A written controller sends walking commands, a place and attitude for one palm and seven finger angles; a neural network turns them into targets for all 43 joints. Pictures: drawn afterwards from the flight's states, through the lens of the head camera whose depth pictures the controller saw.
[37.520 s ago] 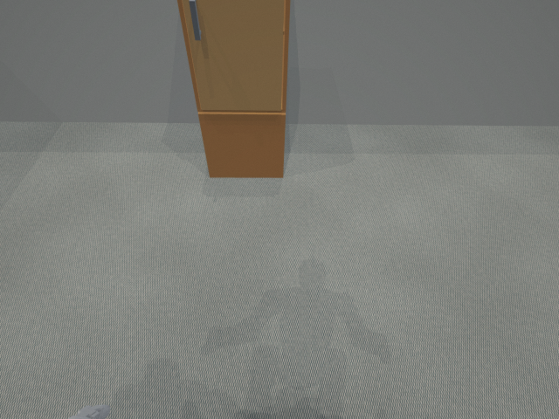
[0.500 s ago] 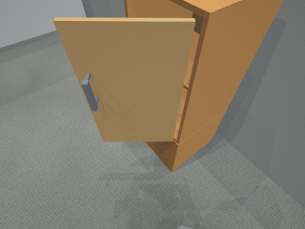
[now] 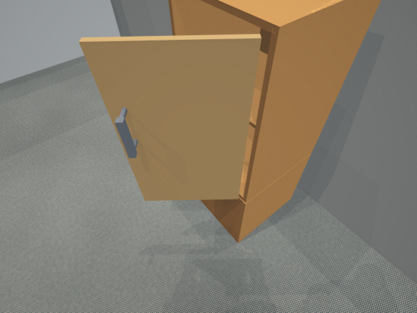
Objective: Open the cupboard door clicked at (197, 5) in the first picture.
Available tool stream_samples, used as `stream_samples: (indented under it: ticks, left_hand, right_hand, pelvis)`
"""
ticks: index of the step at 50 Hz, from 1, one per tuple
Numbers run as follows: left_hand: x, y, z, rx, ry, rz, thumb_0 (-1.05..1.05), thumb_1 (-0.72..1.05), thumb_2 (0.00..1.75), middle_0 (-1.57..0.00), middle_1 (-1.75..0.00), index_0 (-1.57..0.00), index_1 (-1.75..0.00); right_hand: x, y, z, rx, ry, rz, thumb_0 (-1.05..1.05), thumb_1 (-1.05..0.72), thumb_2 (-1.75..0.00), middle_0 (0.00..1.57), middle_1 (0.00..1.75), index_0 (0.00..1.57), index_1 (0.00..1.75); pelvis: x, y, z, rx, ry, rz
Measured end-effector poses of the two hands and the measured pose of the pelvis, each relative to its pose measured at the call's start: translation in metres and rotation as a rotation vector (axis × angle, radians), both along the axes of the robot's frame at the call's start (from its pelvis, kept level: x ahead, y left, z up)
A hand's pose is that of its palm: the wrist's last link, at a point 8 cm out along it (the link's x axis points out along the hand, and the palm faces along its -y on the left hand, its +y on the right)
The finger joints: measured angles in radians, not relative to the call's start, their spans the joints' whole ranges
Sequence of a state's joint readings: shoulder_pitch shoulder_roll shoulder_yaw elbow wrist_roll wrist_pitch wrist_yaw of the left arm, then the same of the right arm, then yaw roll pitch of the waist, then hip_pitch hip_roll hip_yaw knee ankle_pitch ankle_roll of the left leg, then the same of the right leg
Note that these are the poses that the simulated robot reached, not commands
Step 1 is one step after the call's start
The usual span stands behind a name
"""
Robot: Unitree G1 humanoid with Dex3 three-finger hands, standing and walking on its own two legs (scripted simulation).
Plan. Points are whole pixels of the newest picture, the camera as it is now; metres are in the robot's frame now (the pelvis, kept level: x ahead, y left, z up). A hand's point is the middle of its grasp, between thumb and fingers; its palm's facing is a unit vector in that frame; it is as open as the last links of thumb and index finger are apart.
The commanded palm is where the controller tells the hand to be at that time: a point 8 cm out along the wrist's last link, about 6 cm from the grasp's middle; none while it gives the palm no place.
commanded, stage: come to a stop and stand still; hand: left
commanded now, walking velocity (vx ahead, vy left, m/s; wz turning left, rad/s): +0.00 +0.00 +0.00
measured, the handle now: (128, 133) +0.51 +0.22 +0.03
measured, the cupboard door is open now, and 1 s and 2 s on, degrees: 52 52 52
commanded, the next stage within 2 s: look again from close up in 0.40 s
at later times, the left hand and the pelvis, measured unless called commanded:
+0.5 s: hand out of the picture +0.05 +0.19 -0.17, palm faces -0.02 -0.98 -0.22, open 7.3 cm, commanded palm none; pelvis +0.02 +0.01 +0.01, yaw -1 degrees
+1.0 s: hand out of the picture +0.04 +0.22 -0.17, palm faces -0.04 -0.97 -0.24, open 7.3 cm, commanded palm none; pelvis +0.01 +0.02 +0.01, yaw -2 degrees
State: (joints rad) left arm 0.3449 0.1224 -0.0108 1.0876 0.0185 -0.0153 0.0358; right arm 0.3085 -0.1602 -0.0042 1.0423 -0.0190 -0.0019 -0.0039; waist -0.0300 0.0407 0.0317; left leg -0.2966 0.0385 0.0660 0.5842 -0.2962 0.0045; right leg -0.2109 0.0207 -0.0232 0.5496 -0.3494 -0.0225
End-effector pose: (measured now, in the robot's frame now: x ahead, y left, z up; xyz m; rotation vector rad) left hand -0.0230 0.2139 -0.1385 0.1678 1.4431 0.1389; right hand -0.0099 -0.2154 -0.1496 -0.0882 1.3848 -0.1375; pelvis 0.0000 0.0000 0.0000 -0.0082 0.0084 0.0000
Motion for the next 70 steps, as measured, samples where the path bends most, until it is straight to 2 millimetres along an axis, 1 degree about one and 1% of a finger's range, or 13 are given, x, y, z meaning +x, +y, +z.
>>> stream_samples:
  ticks: [4, 11, 16, 20, 28, 44, 57, 58, 59, 63, 65, 67, 70]
  left_hand:
    - [0.007, 0.0, 0.0, -0.002, -0.02, 0.01, 0.01, 0.91, 0.89, -0.2, -0.29, -0.21, -0.3]
    - [0.034, 0.004, -0.002, -0.006, -0.081, -0.006, 0.01, 0.91, 0.9, -0.2, -0.29, -0.21, -0.3]
    - [0.05, 0.013, -0.002, 0.002, -0.112, -0.023, 0.01, 0.91, 0.89, -0.2, -0.29, -0.21, -0.3]
    - [0.06, 0.02, -0.001, 0.008, -0.13, -0.031, 0.01, 0.91, 0.9, -0.2, -0.29, -0.21, -0.3]
    - [0.065, 0.033, 0.002, 0.021, -0.133, -0.044, 0.0, 0.91, 0.9, -0.2, -0.29, -0.2, -0.3]
    - [0.061, 0.052, 0.005, 0.037, -0.106, -0.057, 0.0, 0.91, 0.9, -0.2, -0.29, -0.2, -0.3]
    - [0.063, 0.058, 0.007, 0.048, -0.123, -0.067, 0.0, 0.91, 0.9, -0.2, -0.29, -0.21, -0.3]
    - [0.072, 0.059, 0.013, 0.046, -0.182, 0.0, 0.01, 0.91, 0.89, -0.2, -0.3, -0.21, -0.3]
    - [0.088, 0.062, 0.027, 0.057, -0.316, 0.04, 0.01, 0.91, 0.89, -0.2, -0.3, -0.21, -0.3]
    - [0.155, 0.061, 0.106, 0.089, -0.884, 0.084, 0.02, 0.88, 0.88, -0.2, -0.31, -0.21, -0.32]
    - [0.178, 0.059, 0.131, 0.063, -1.114, 0.074, 0.01, 0.85, 0.87, -0.2, -0.33, -0.21, -0.34]
    - [0.189, 0.057, 0.141, 0.022, -1.296, 0.028, 0.01, 0.82, 0.86, -0.2, -0.35, -0.21, -0.36]
    - [0.187, 0.05, 0.132, -0.052, -1.461, -0.105, 0.0, 0.77, 0.83, -0.21, -0.39, -0.21, -0.39]
  right_hand:
    - [0.013, -0.001, 0.001, -0.011, -0.013, 0.017, 0.02, -0.93, -0.89, 0.2, 0.3, 0.19, 0.3]
    - [0.037, -0.008, 0.008, -0.046, -0.059, 0.028, 0.02, -0.93, -0.89, 0.2, 0.3, 0.19, 0.3]
    - [0.052, -0.01, 0.014, -0.062, -0.094, 0.034, 0.01, -0.92, -0.89, 0.2, 0.3, 0.19, 0.3]
    - [0.059, -0.008, 0.017, -0.067, -0.106, 0.042, 0.01, -0.92, -0.89, 0.2, 0.3, 0.19, 0.3]
    - [0.059, -0.007, 0.02, -0.075, -0.1, 0.042, 0.01, -0.91, -0.89, 0.2, 0.3, 0.19, 0.3]
    - [0.046, -0.013, 0.024, -0.106, -0.061, 0.041, 0.01, -0.91, -0.89, 0.2, 0.3, 0.2, 0.3]
    - [0.052, -0.015, 0.028, -0.118, -0.091, 0.045, 0.01, -0.91, -0.89, 0.2, 0.3, 0.2, 0.3]
    - [0.055, -0.015, 0.03, -0.119, -0.127, 0.036, 0.01, -0.91, -0.89, 0.2, 0.3, 0.2, 0.3]
    - [0.06, -0.015, 0.033, -0.129, -0.19, 0.043, 0.01, -0.91, -0.89, 0.2, 0.3, 0.2, 0.3]
    - [0.089, -0.013, 0.044, -0.129, -0.452, 0.07, 0.01, -0.91, -0.89, 0.2, 0.3, 0.2, 0.3]
    - [0.105, -0.014, 0.045, -0.124, -0.543, 0.095, 0.01, -0.91, -0.89, 0.2, 0.3, 0.2, 0.3]
    - [0.121, -0.016, 0.045, -0.12, -0.622, 0.122, 0.01, -0.91, -0.89, 0.2, 0.3, 0.2, 0.3]
    - [0.144, -0.023, 0.04, -0.124, -0.736, 0.173, 0.01, -0.9, -0.89, 0.2, 0.3, 0.2, 0.3]
  pelvis:
    - [0.007, 0.001, 0.001, 0.008, -0.009, -0.004]
    - [0.014, 0.001, 0.002, 0.015, -0.021, -0.013]
    - [0.016, 0.002, 0.004, 0.015, -0.023, -0.018]
    - [0.016, 0.004, 0.005, 0.014, -0.021, -0.02]
    - [0.015, 0.009, 0.007, 0.014, -0.02, -0.026]
    - [0.009, 0.018, 0.01, 0.014, -0.018, -0.029]
    - [0.004, 0.021, 0.01, 0.01, -0.019, -0.028]
    - [0.002, 0.021, 0.01, 0.009, -0.016, -0.017]
    - [0.001, 0.021, 0.009, 0.014, -0.016, -0.01]
    - [-0.008, 0.017, 0.001, 0.03, 0.008, 0.033]
    - [-0.017, 0.014, -0.007, 0.02, 0.046, 0.043]
    - [-0.026, 0.009, -0.019, 0.015, 0.097, 0.038]
    - [-0.04, 0.001, -0.045, 0.011, 0.166, 0.032]
